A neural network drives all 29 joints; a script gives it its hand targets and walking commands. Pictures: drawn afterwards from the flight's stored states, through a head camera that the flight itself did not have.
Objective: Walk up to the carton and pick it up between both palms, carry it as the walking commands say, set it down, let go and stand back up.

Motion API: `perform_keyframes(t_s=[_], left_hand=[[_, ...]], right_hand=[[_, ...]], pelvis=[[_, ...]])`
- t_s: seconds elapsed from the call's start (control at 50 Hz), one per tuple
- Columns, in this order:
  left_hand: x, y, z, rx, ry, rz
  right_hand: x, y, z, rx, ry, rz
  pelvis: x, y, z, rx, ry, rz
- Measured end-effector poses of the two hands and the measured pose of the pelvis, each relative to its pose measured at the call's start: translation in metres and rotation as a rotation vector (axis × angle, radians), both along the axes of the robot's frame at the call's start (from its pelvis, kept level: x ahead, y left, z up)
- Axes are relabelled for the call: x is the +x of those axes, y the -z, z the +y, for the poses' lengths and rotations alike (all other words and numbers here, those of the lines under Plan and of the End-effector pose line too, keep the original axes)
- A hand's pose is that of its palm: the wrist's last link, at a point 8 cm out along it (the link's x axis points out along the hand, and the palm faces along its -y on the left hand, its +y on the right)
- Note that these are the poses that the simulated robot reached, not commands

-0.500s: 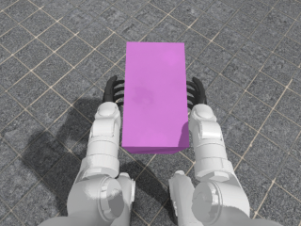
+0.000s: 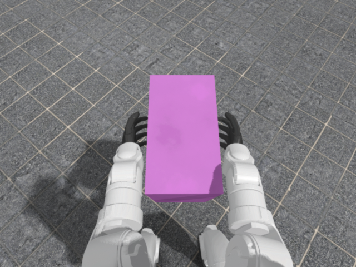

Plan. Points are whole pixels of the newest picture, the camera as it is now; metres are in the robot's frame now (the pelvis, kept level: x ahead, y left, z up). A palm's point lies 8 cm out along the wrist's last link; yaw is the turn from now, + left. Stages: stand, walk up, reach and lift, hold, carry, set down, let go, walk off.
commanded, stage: reach and lift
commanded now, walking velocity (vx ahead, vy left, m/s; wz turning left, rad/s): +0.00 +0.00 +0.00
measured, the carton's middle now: (181, 147) +0.40 -0.01 -0.09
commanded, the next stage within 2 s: none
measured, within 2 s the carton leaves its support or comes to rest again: neither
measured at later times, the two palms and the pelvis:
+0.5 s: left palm (121, 141) +0.36 +0.11 +0.05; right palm (240, 138) +0.36 -0.12 +0.05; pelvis +0.01 +0.00 +0.04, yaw +0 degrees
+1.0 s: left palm (113, 135) +0.34 +0.11 +0.11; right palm (255, 133) +0.33 -0.13 +0.12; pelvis +0.02 +0.00 +0.06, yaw -1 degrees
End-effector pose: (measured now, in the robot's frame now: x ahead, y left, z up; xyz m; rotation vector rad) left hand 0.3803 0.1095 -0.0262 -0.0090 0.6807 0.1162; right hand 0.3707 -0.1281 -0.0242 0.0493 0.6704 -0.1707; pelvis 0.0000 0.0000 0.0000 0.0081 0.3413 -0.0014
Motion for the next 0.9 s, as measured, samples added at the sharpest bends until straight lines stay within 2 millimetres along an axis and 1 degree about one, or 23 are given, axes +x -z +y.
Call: perform_keyframes(t_s=[0.26, 0.5, 0.68, 0.9], left_hand=[[-0.012, -0.038, 0.002, 0.013, -0.001, -0.005], [-0.023, -0.073, 0.005, 0.027, -0.002, -0.01], [-0.03, -0.099, 0.005, 0.037, 0.005, -0.016], [-0.037, -0.127, 0.002, 0.045, 0.018, -0.03]], right_hand=[[-0.008, -0.038, 0.002, -0.017, -0.03, -0.004], [-0.016, -0.074, 0.005, -0.03, -0.054, -0.009], [-0.022, -0.099, 0.005, -0.032, -0.056, -0.015], [-0.031, -0.128, 0.002, -0.038, -0.052, -0.028]], pelvis=[[0.005, -0.024, 0.0, 0.001, 0.006, -0.101], [0.009, -0.042, 0.0, -0.003, 0.004, -0.222], [0.012, -0.051, 0.0, -0.004, 0.004, -0.318], [0.015, -0.057, 0.0, -0.005, 0.011, -0.427]])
